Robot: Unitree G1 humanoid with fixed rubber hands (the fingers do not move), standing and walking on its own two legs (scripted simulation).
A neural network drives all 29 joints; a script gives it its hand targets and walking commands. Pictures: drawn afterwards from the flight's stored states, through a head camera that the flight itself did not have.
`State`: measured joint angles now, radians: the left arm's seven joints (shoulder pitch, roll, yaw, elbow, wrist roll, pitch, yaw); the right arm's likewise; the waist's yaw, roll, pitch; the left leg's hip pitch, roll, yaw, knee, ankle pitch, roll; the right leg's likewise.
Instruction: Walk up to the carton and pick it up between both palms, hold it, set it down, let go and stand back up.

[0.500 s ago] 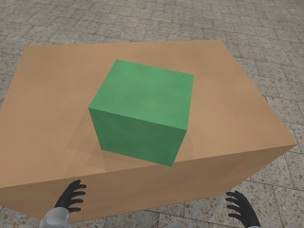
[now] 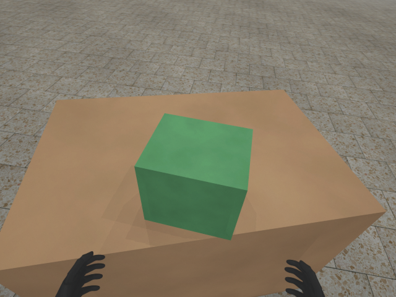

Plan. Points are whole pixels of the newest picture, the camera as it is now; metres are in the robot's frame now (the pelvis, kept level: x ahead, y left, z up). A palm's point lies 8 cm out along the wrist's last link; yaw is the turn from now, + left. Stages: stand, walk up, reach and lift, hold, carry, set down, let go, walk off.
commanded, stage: reach and lift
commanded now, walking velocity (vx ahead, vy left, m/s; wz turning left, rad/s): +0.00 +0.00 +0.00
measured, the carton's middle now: (197, 175) +0.41 +0.00 +0.01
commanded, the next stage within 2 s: none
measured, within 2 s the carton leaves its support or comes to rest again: neither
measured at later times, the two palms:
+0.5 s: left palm (56, 285) +0.17 +0.25 +0.00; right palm (301, 279) +0.17 -0.19 +0.01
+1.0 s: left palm (60, 244) +0.22 +0.25 +0.04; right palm (293, 242) +0.23 -0.18 +0.05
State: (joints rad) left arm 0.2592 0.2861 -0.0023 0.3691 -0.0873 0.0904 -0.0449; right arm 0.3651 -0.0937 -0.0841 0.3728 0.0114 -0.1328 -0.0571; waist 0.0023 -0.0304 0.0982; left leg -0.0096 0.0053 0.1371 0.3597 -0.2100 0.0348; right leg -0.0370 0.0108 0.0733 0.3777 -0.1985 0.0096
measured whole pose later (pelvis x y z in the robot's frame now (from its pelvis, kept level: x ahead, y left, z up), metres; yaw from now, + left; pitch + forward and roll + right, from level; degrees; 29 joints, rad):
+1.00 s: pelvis +0.03 +0.01 +0.00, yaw +3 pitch -6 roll -2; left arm 0.27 0.41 -0.03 -0.05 -0.29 0.07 -0.11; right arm 0.38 -0.04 -0.02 -0.16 0.15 0.12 -0.25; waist 0.02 -0.01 0.09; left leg -0.05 0.01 0.07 0.43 -0.28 0.04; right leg 0.01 0.01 0.02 0.33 -0.22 0.02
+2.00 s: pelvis +0.01 +0.00 +0.00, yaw +2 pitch -1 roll -1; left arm -0.47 0.41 0.09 0.25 -0.24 0.47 -0.11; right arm -0.28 -0.19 -0.06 0.06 0.33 0.38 -0.26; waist -0.09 -0.05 0.05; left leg -0.16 0.01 0.08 0.38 -0.21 0.04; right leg -0.13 0.02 0.04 0.31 -0.16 0.01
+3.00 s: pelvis +0.01 +0.00 -0.01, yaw +4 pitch +7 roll -2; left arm -0.85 0.33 0.00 1.15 -0.19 -0.02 -0.06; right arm -0.63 -0.09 -0.06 0.84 0.22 -0.03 -0.23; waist -0.15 -0.01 -0.05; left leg -0.40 0.01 0.03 0.51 -0.24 0.04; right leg -0.33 0.02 -0.01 0.39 -0.18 0.02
